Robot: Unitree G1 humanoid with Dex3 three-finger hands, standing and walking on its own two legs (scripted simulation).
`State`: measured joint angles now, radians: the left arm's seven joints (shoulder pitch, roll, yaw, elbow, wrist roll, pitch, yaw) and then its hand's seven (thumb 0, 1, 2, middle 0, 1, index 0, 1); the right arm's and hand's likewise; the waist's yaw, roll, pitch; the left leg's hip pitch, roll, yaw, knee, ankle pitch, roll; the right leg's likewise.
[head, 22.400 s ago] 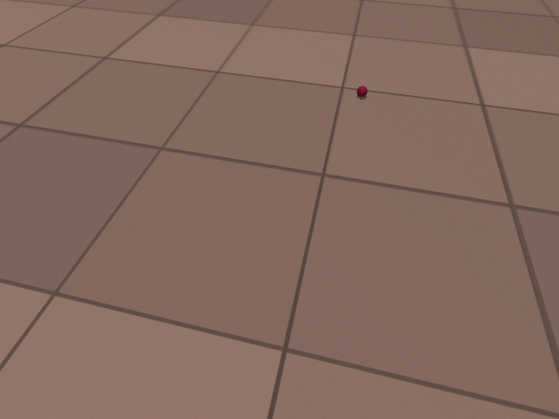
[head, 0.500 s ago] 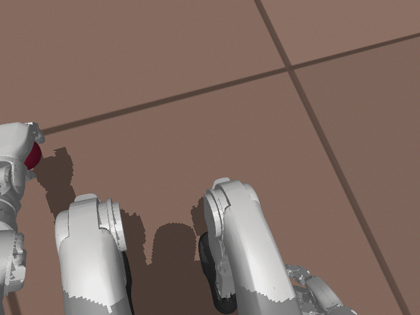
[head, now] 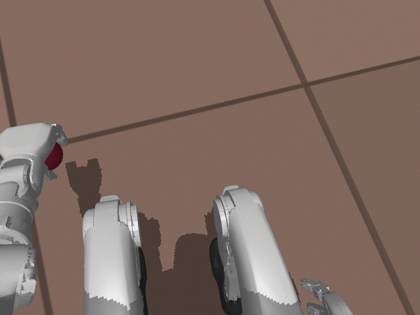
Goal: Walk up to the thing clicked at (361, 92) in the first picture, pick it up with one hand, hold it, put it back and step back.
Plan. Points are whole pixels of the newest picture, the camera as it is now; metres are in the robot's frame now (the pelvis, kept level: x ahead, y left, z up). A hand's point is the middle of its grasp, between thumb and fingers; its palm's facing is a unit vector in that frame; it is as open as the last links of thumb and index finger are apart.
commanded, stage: lift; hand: left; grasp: from above
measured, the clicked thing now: (43, 154) +0.43 +0.30 -0.16
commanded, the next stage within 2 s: hold in 1.38 s
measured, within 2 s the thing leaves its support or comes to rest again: neither
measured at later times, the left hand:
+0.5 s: hand out of the picture +0.35 +0.30 +0.02, palm faces -0.42 -0.13 -0.90, open 8.7 cm
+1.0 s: hand out of the picture +0.33 +0.28 +0.21, palm faces -0.46 -0.14 -0.88, open 8.7 cm
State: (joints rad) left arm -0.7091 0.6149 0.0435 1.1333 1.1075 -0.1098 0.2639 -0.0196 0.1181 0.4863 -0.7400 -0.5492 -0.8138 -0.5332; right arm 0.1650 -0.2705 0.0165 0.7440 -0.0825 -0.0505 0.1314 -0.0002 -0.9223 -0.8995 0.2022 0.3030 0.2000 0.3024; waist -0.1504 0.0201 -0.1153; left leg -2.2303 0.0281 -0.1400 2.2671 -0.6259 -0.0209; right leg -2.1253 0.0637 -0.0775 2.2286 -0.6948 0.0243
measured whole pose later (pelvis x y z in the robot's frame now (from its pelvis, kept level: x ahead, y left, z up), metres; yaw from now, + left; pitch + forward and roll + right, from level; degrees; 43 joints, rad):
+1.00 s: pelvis +0.04 +0.02 +0.30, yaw +6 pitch +17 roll -3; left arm -0.31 0.41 -0.17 0.81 0.99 0.04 0.15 0.00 0.12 0.61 -0.65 -0.65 -0.74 -0.65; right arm 0.24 -0.24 -0.01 0.73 0.03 -0.01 -0.05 0.00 -0.92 -0.90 0.20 0.30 0.20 0.30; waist -0.07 0.04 -0.15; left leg -1.03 0.03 -0.03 1.20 -0.47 0.01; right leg -0.96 0.03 0.01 1.17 -0.50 0.03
